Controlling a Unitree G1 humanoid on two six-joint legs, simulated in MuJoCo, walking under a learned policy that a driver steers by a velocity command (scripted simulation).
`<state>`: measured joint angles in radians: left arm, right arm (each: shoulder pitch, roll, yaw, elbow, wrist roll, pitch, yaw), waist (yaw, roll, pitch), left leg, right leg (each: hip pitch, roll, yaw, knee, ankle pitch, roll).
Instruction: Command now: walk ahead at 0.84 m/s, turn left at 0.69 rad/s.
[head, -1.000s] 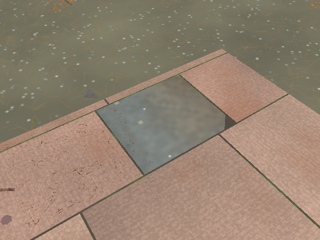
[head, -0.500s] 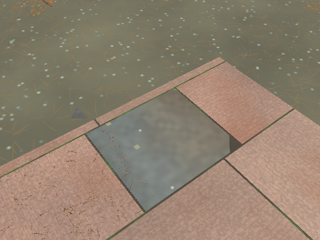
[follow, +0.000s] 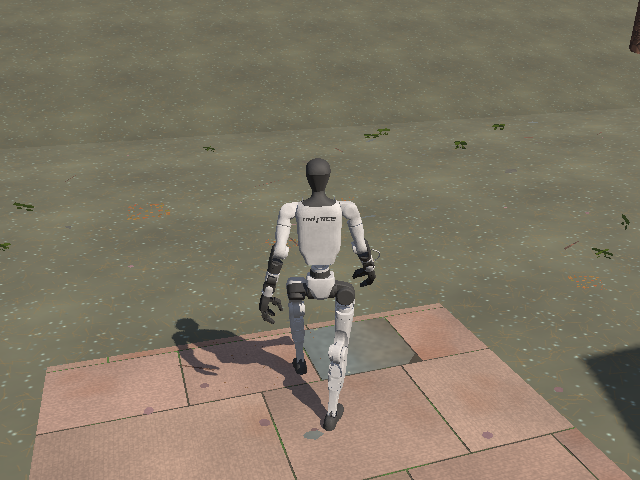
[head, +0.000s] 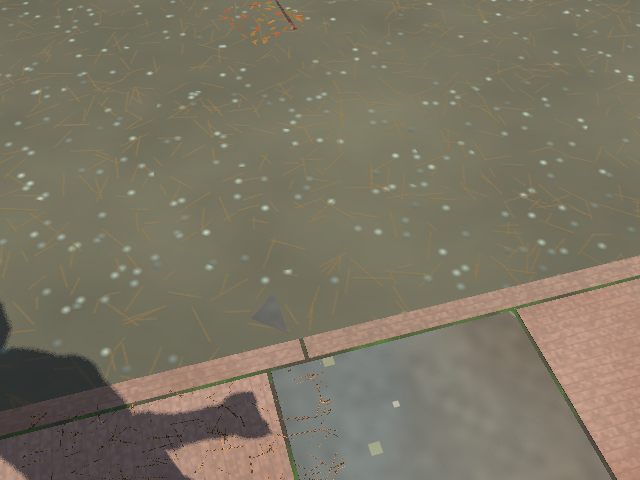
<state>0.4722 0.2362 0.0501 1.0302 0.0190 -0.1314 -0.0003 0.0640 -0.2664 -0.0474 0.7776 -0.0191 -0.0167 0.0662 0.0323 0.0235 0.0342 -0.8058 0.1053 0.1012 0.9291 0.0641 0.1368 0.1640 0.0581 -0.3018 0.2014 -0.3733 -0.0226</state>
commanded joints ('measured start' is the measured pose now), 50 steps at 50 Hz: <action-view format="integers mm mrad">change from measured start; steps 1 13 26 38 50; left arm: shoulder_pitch -53 -77 -201 -193 -186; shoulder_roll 111 54 41 58 32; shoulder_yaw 1 -14 -17 -25 -25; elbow -75 -177 -168 -92 -3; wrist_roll -10 18 3 -15 -10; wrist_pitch -19 101 106 107 118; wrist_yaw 27 24 41 41 41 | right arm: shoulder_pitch -41 206 219 256 272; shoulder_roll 4 -78 -56 -14 17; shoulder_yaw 21 -17 0 22 38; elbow -57 73 152 270 353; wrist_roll -18 17 -3 9 8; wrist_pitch -21 -51 -27 19 17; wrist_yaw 14 -71 -72 -97 -115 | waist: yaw -66 11 -36 -43 -30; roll -28 -106 62 -53 -26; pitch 139 -72 -67 -15 14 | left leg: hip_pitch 271 546 652 662 647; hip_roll -115 136 62 -48 -31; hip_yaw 122 -310 -172 -185 -182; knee -211 -640 -551 -594 -623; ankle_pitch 97 530 324 -238 -240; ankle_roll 17 183 59 -89 -92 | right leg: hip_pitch -242 -583 -458 -341 -302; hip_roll -232 -156 -101 -183 -166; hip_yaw -9 340 276 414 403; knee -24 1083 385 123 121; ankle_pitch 1134 -17 207 359 353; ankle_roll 8 29 -3 -47 -55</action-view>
